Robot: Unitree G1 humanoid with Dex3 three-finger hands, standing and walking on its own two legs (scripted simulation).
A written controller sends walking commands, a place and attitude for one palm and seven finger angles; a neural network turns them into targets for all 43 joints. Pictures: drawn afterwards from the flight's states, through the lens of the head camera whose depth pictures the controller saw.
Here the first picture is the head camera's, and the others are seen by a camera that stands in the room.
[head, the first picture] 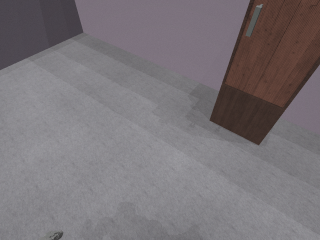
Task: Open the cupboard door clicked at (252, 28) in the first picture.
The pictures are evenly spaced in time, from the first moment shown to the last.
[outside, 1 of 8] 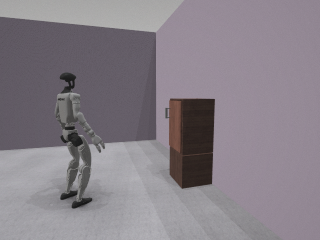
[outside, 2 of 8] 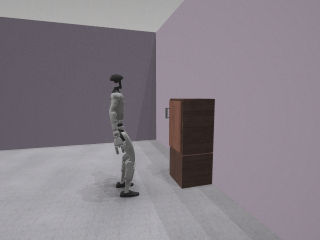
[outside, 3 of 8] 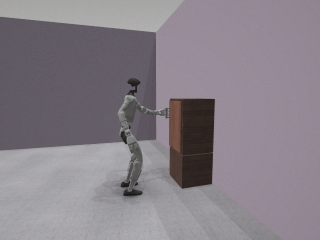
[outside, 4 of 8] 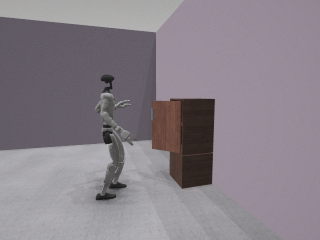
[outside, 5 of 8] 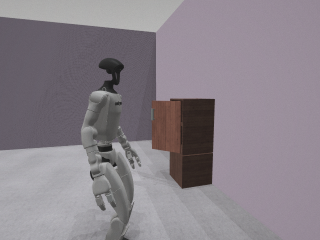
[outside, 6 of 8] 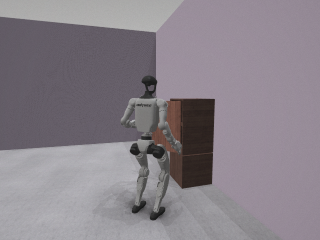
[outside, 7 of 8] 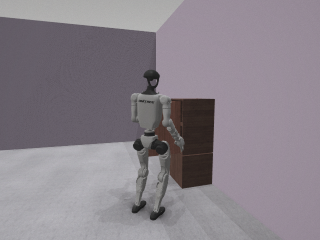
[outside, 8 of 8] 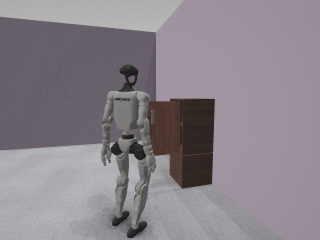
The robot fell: no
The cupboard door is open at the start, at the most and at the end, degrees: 0 92 91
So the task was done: yes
